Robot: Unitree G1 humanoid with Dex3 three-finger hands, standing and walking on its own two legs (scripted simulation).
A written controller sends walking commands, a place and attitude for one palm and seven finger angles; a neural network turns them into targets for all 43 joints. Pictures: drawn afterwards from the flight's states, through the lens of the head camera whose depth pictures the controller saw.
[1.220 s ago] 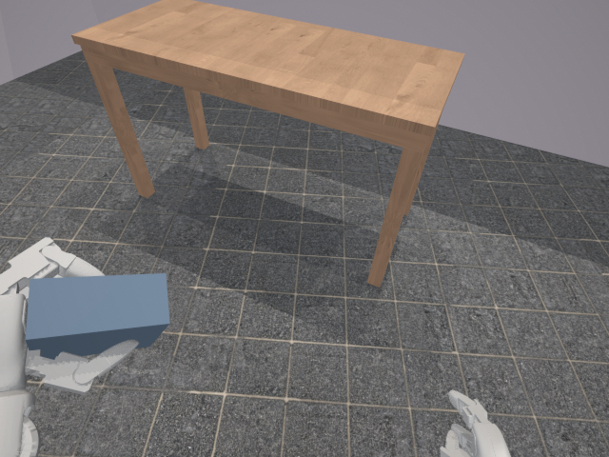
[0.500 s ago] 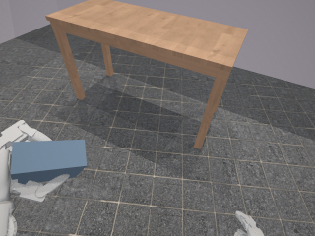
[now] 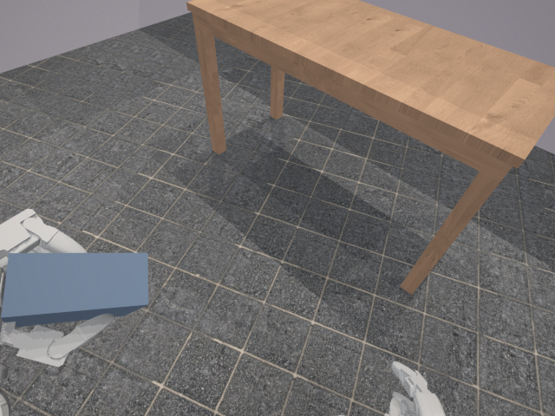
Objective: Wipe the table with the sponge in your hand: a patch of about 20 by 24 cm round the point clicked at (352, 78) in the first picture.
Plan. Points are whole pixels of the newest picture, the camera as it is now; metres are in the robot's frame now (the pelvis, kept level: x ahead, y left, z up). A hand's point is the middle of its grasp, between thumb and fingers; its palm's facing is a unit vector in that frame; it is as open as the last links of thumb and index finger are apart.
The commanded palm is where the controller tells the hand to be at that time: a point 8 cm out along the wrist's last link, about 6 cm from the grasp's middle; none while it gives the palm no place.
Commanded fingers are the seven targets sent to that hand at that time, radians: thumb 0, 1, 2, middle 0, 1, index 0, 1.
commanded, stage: walk to a spot facing it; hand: left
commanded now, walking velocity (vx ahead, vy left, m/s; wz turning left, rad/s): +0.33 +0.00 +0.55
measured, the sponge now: (96, 289) +0.21 +0.21 +0.15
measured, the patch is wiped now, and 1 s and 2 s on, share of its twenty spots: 0.00 0.00 0.00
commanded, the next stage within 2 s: none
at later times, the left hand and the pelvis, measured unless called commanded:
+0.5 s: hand (84, 236) +0.27 +0.23 +0.17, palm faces +0.59 -0.62 -0.52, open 9.5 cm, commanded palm +0.20 +0.26 +0.17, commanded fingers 0.00 0.10 1.30 -1.20 -1.60 -1.20 -1.60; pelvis +0.13 -0.05 +0.00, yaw +17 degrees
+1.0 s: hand (68, 181) +0.34 +0.28 +0.18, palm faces +0.76 -0.45 -0.46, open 9.5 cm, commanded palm +0.29 +0.29 +0.17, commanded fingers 0.00 0.10 1.30 -1.20 -1.60 -1.20 -1.60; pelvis +0.29 -0.03 +0.00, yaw +30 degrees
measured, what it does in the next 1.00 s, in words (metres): walks ahead, turning left: right foot, then left foot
